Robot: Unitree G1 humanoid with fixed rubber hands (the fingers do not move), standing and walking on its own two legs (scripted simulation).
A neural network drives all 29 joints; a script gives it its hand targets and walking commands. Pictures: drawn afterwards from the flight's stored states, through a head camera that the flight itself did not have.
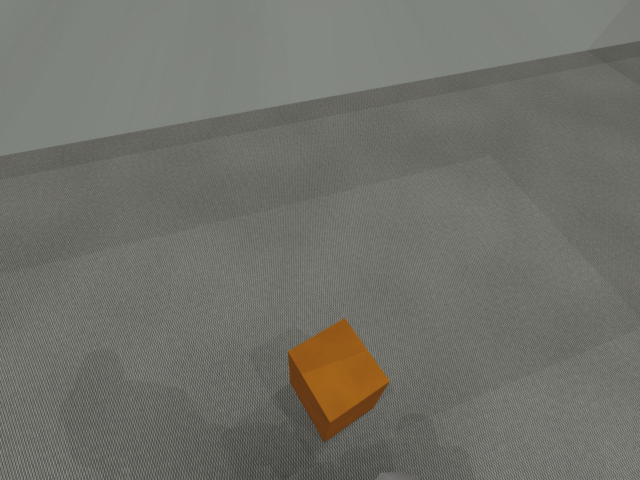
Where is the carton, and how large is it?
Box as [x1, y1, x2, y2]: [288, 318, 389, 441]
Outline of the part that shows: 344,318 288,351 290,382 324,441 370,409 374,405 389,381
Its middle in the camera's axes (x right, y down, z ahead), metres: +0.04 +0.41 +1.07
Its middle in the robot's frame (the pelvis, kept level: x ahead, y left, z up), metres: +0.42 -0.05 -0.63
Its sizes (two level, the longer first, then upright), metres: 0.197 0.177 0.272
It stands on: the floor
